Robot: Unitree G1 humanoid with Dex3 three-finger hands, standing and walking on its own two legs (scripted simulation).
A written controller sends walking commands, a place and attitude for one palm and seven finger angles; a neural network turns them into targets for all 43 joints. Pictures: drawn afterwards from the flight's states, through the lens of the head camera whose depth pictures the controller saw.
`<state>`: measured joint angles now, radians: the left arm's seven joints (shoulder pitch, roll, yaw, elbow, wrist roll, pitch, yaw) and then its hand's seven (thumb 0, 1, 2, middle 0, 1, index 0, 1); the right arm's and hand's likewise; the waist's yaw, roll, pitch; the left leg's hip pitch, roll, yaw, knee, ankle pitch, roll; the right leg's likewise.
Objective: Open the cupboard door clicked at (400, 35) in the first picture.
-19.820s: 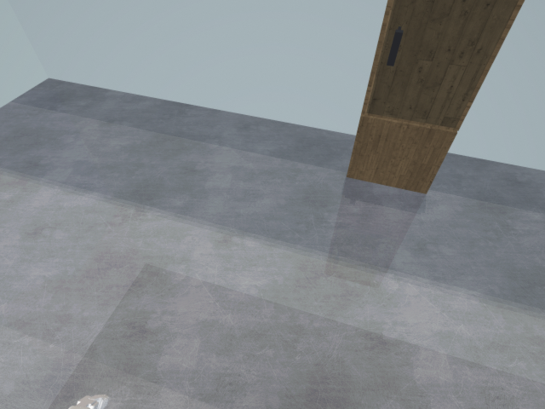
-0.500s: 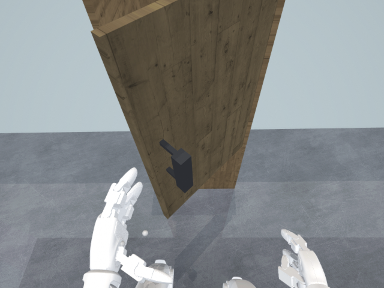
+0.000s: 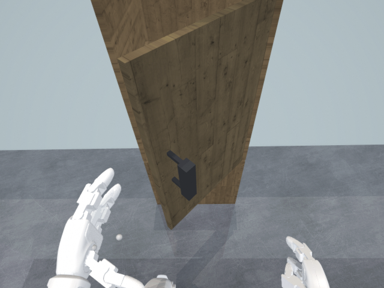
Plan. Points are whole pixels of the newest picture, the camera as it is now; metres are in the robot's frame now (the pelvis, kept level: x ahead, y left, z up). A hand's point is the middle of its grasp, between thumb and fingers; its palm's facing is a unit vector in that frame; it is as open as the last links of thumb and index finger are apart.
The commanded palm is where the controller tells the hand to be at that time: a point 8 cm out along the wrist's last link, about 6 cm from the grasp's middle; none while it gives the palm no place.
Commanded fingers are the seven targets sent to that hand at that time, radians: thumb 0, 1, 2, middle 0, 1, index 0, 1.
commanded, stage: draw the hand back to the body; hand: left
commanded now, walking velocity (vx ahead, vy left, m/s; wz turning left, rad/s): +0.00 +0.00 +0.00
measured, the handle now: (180, 174) +0.36 +0.05 +0.03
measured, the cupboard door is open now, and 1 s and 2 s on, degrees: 46 46 46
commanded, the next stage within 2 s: step back with the hand held close in 1.22 s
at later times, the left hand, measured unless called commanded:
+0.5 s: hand (42, 214) +0.21 +0.23 +0.16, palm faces +0.25 -0.90 -0.36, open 13.2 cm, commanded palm +0.17 +0.28 +0.19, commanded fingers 0.00 0.34 0.66 -0.18 -0.30 -0.18 -0.30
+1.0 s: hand out of the picture +0.23 +0.29 +0.23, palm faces +0.45 -0.81 -0.38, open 7.8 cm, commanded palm +0.18 +0.33 +0.24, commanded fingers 0.00 0.90 0.90 -0.20 -0.30 -0.20 -0.30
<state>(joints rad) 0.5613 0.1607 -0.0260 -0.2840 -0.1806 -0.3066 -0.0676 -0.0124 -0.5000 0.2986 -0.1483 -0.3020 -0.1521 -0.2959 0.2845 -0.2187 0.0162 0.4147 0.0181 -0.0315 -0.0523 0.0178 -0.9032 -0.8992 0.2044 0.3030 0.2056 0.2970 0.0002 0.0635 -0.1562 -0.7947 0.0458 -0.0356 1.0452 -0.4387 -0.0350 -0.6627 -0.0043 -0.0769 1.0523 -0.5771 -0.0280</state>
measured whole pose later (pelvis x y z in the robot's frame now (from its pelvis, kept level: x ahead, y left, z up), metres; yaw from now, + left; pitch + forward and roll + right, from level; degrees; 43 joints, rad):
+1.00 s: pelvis +0.03 +0.03 +0.07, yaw -2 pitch -3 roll +0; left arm 0.46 0.33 0.35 -0.39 -0.07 -0.06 0.13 0.01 0.81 0.86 -0.20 -0.30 -0.20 -0.30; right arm 0.19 -0.23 0.03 0.61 0.00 -0.08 -0.09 0.02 -0.90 -0.90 0.21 0.30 0.21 0.30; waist 0.07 0.05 0.01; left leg -0.17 0.01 0.05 0.44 -0.22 0.01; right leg -0.05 -0.03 -0.01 0.40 -0.30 0.02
